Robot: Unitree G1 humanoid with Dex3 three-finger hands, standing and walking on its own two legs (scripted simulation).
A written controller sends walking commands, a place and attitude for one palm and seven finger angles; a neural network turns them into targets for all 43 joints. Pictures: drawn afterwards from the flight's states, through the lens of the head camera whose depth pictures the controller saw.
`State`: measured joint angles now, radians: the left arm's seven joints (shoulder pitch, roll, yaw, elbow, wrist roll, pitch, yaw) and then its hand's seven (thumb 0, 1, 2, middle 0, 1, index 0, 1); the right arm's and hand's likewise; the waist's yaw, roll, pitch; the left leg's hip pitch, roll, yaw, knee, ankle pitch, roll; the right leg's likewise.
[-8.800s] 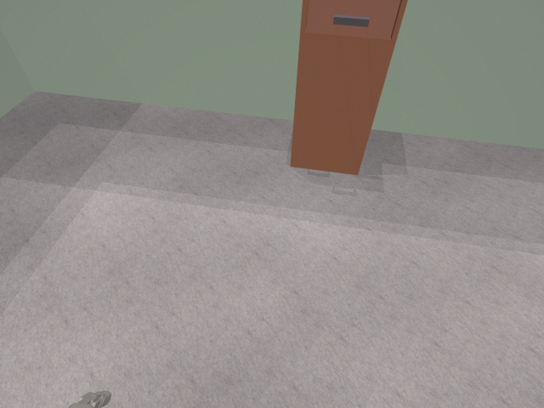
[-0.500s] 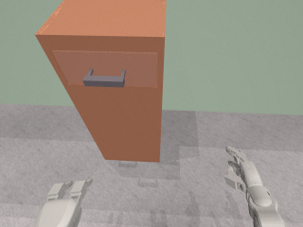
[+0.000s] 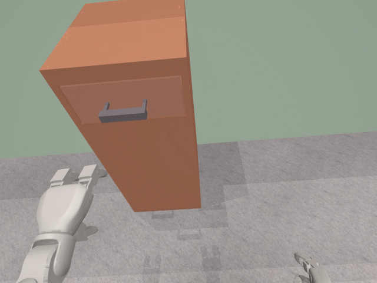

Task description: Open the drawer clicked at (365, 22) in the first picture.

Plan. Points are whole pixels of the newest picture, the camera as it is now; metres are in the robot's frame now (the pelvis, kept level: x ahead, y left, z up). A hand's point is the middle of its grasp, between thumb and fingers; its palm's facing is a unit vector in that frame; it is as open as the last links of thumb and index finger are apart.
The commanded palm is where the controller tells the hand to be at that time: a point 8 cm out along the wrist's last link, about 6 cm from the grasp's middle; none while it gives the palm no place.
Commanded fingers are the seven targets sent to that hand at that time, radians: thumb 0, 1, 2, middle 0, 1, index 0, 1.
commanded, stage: raise the hand with hooked fingers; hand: left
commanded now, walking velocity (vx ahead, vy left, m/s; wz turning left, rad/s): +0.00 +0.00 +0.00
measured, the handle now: (124, 109) +0.54 +0.24 +0.04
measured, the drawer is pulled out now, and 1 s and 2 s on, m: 0.00 0.00 0.00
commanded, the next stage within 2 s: move the hooked fingers above the handle in 0.94 s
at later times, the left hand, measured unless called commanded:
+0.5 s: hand (46, 149) +0.31 +0.30 +0.15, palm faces +0.13 -0.02 -0.99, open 13.8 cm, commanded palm +0.27 +0.29 +0.21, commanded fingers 0.00 -0.50 0.30 -0.30 -1.20 -0.30 -1.20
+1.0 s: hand (53, 140) +0.32 +0.28 +0.16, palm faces +0.16 -0.03 -0.99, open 13.8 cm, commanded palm +0.28 +0.28 +0.21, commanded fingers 0.00 -0.50 0.30 -0.30 -1.20 -0.30 -1.20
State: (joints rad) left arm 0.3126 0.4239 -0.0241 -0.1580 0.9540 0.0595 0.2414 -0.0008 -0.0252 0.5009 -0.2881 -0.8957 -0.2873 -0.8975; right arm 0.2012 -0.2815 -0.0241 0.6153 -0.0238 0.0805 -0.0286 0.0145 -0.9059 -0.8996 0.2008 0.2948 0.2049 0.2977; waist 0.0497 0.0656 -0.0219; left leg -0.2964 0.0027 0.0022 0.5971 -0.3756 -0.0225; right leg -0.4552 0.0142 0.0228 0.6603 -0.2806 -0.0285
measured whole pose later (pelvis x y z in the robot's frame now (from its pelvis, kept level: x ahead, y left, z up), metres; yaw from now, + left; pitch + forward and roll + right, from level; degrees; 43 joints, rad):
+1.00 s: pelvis +0.02 +0.03 +0.02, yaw +3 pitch +2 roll +0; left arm -0.16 0.52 -0.02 -0.05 0.89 0.08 0.01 0.00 -0.49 0.30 -0.32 -1.20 -0.32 -1.20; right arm 0.15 -0.28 -0.01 0.65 0.01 0.10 0.02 0.01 -0.91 -0.90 0.20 0.29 0.20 0.30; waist 0.10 0.10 0.00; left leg -0.14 -0.02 -0.04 0.39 -0.28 0.01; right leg -0.26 -0.02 -0.02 0.42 -0.19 0.00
